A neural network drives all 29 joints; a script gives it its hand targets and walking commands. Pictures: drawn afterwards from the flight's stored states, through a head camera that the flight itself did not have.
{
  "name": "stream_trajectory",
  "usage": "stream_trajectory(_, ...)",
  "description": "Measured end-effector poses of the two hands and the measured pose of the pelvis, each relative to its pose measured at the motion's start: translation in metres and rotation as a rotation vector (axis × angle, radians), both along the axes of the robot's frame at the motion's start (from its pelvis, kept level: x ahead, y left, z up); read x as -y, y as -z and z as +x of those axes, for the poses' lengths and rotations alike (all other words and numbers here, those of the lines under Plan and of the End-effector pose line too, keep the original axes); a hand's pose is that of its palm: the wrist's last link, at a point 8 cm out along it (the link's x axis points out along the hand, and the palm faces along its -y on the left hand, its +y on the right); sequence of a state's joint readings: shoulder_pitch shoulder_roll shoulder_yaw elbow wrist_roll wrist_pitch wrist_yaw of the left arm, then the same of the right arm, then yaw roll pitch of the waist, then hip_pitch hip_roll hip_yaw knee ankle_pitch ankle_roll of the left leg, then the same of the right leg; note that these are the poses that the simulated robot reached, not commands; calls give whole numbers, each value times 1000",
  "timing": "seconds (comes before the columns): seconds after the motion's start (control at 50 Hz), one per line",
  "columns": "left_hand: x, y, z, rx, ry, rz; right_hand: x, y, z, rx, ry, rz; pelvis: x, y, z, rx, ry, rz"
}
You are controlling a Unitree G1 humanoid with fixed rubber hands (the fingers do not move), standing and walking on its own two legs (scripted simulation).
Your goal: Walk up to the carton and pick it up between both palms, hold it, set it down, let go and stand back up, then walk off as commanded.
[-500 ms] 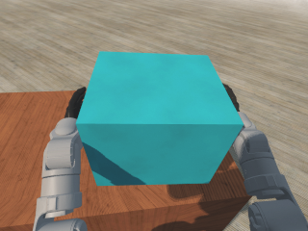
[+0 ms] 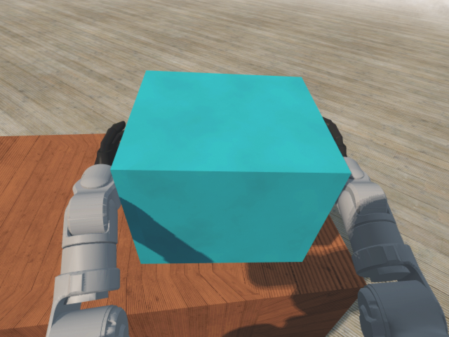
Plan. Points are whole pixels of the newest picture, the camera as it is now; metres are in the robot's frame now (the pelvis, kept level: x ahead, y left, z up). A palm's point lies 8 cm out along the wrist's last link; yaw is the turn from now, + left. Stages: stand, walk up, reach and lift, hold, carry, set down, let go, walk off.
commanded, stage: hold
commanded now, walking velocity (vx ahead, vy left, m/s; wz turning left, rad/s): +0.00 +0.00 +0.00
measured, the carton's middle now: (224, 166) +0.38 +0.00 +0.15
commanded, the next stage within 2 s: none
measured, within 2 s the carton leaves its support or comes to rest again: neither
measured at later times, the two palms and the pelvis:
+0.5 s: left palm (109, 171) +0.34 +0.20 +0.17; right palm (333, 162) +0.36 -0.19 +0.18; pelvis +0.00 +0.00 +0.00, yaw +0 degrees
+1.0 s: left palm (110, 169) +0.35 +0.19 +0.17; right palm (334, 160) +0.36 -0.19 +0.18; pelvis +0.00 +0.00 +0.00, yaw +0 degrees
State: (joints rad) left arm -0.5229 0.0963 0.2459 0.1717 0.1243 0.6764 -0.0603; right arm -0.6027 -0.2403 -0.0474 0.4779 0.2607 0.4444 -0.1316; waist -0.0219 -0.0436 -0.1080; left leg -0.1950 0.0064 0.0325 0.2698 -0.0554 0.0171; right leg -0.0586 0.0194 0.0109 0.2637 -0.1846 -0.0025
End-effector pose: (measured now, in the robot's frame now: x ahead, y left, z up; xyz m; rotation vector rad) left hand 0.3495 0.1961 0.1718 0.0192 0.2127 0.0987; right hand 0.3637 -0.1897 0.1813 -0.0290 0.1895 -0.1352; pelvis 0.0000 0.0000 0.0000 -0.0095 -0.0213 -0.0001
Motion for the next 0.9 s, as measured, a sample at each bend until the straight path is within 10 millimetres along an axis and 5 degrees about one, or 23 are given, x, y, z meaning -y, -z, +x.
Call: stream_trajectory(0.9, 3, 3, -3, 10, 1, 19, 2, 2, -2, 12, -7, -14, 2, 0, 3, -19, 1, -1)
